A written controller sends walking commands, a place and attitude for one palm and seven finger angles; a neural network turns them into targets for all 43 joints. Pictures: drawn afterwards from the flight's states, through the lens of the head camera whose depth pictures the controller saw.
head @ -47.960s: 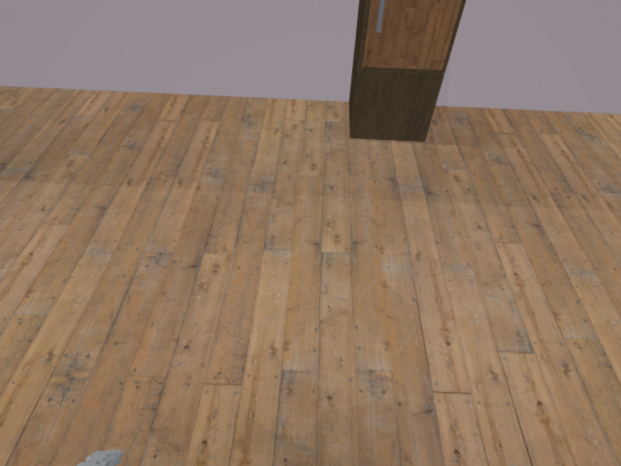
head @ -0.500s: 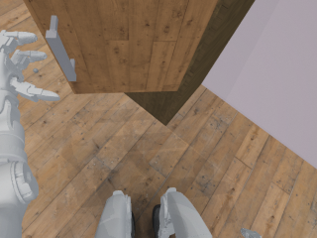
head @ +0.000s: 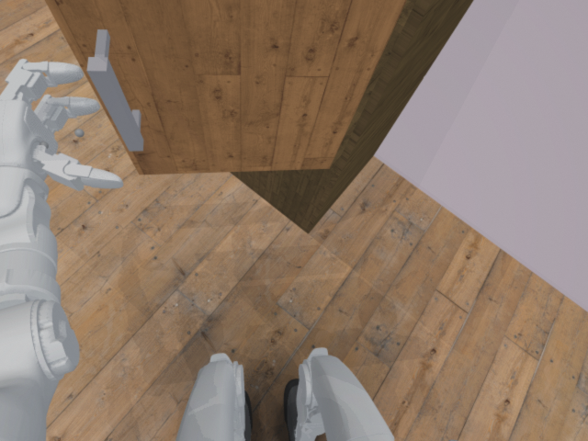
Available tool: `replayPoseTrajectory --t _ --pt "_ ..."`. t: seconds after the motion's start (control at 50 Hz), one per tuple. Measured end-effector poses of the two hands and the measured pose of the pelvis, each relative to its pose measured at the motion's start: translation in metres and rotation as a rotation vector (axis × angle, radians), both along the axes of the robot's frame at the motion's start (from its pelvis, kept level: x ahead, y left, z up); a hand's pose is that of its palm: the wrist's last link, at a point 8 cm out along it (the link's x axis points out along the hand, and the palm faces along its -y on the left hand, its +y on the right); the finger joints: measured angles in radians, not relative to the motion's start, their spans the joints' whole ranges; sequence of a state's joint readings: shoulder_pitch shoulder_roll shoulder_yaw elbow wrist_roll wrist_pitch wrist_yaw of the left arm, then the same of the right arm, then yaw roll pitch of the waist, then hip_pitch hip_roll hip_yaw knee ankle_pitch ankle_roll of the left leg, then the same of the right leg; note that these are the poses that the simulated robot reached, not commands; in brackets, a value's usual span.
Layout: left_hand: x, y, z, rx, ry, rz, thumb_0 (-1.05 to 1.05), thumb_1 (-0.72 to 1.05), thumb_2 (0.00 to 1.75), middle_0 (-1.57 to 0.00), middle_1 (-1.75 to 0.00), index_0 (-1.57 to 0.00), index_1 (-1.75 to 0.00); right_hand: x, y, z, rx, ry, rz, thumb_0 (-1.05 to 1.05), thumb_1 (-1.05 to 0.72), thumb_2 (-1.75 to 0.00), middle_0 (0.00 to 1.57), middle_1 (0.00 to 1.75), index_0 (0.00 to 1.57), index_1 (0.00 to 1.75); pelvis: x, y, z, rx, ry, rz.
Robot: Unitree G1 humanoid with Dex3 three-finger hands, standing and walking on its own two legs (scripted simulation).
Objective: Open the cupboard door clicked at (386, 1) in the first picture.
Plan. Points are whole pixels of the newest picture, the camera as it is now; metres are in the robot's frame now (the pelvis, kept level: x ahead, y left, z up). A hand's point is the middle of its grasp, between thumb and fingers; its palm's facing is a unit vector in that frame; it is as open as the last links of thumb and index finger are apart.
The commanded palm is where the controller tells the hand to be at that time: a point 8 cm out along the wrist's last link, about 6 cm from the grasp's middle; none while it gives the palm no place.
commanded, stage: slide the fingers in behind the handle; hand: left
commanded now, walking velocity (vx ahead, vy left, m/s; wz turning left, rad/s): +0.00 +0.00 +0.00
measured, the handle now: (121, 97) +0.54 +0.21 +0.04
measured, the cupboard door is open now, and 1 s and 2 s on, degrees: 45 44 44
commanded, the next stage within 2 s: close the thumb around the handle in 1.38 s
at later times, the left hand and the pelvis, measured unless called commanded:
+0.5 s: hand (115, 132) +0.50 +0.21 +0.03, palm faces +0.08 -1.00 -0.02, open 14.0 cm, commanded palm +0.48 +0.24 +0.03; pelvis +0.00 -0.01 +0.00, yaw +1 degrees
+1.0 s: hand (141, 131) +0.50 +0.18 +0.03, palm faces +0.07 -1.00 -0.02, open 14.0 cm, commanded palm +0.47 +0.21 +0.03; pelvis +0.00 -0.02 +0.00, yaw +1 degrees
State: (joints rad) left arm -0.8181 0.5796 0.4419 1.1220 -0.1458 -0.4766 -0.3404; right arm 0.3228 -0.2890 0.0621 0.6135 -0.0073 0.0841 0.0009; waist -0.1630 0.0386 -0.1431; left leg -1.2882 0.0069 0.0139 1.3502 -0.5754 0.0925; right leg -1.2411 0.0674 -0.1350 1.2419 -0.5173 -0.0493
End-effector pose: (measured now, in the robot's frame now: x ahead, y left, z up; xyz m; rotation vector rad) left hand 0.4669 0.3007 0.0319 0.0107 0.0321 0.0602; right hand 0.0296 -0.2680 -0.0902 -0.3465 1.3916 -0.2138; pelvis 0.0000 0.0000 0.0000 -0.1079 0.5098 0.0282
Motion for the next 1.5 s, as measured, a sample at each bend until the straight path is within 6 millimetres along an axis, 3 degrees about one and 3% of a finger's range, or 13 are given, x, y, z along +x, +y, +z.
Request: replayPoseTrajectory --t 0.34,1.06,1.5 --pt "0.002 -0.027 -0.002 0.007 0.012 0.014 -0.01 -0.5 0.3 -0.3 -1.2 -0.3 -1.2 0.007 0.004 -0.002 0.032 -0.026 -0.002 0.0 -0.9 -0.9 0.2 0.3 0.2 0.3 0.001 -0.002 0.003 0.011 -0.011 -0.002" --pt "0.006 -0.074 -0.002 0.005 -0.002 0.013 -0.01 -0.5 0.3 -0.3 -1.2 -0.3 -1.2 0.011 -0.008 -0.008 0.061 -0.034 -0.009 0.0 -0.9 -0.9 0.2 0.3 0.2 0.3 0.004 -0.016 0.003 0.035 -0.012 -0.006" --pt "0.007 -0.069 -0.003 0.01 -0.002 0.022 -0.01 -0.5 0.3 -0.3 -1.2 -0.3 -1.2 0.002 -0.008 -0.009 0.058 -0.018 -0.02 0.0 -0.9 -0.9 0.2 0.3 0.2 0.3 0.003 -0.015 0.002 0.035 -0.006 -0.009"
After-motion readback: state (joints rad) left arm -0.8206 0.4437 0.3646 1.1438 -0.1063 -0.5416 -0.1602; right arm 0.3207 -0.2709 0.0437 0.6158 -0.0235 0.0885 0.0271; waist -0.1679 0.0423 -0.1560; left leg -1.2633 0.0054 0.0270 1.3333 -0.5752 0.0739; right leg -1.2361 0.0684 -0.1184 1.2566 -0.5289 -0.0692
